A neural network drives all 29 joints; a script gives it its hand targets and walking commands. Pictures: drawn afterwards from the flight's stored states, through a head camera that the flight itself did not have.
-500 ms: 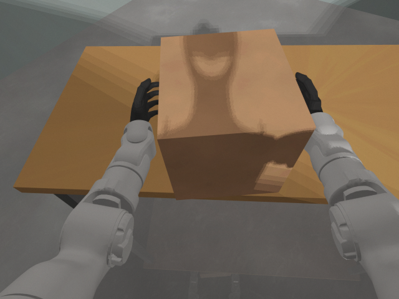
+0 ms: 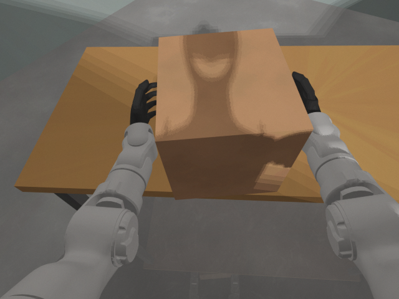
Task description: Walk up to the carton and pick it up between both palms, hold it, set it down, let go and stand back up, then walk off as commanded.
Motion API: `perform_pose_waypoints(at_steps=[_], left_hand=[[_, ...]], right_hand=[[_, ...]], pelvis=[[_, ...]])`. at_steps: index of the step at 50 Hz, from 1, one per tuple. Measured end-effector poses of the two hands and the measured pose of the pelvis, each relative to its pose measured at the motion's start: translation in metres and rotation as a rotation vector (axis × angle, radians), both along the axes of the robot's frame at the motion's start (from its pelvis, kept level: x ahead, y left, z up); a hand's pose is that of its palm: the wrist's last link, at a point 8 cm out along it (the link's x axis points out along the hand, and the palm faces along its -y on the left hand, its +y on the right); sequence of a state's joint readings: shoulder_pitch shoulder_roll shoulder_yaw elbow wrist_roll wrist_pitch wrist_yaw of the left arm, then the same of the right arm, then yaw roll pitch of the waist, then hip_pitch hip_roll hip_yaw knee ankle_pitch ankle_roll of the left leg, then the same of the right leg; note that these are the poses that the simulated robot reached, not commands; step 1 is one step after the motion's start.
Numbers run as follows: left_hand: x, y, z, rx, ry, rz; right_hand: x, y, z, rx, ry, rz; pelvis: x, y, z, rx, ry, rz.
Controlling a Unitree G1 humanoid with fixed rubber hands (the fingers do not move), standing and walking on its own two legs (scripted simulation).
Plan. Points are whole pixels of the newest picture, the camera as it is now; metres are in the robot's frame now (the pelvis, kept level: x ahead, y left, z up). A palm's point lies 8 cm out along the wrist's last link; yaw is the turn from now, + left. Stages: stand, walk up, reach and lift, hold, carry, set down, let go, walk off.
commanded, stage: reach and lift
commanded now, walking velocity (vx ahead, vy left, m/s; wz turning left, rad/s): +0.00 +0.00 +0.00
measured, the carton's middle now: (221, 118) +0.47 +0.00 +0.06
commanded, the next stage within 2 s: none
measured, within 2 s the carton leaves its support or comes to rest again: leaves its support in 0.28 s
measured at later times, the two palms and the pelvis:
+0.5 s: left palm (138, 128) +0.41 +0.17 +0.09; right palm (305, 116) +0.45 -0.16 +0.10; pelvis +0.00 -0.01 +0.00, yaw +0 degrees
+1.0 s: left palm (130, 135) +0.38 +0.17 +0.11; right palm (308, 130) +0.41 -0.15 +0.10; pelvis -0.02 -0.01 +0.00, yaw +0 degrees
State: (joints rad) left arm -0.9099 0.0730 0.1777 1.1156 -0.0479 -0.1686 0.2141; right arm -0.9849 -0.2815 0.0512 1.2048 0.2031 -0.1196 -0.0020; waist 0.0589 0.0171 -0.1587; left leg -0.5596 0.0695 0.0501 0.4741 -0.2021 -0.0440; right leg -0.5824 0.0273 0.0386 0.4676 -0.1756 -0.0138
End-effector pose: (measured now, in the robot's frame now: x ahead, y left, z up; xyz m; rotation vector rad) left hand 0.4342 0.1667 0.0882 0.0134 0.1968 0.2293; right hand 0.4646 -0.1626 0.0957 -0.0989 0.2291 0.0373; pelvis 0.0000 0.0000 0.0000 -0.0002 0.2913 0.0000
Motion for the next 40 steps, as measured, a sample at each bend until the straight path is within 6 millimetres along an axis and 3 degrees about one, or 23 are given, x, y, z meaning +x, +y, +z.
perform_pose_waypoints(at_steps=[19,40], left_hand=[[-0.014,-0.002,0.001,-0.034,-0.034,0.058],[-0.045,0.007,0.006,-0.043,-0.018,0.055]], right_hand=[[-0.007,0.002,0.003,-0.016,-0.05,0.025],[-0.042,0.011,0.001,-0.013,-0.043,0.008]], pelvis=[[0.001,-0.015,0.003,0.018,-0.014,0.0],[-0.017,-0.009,0.003,0.018,-0.06,0.003]])
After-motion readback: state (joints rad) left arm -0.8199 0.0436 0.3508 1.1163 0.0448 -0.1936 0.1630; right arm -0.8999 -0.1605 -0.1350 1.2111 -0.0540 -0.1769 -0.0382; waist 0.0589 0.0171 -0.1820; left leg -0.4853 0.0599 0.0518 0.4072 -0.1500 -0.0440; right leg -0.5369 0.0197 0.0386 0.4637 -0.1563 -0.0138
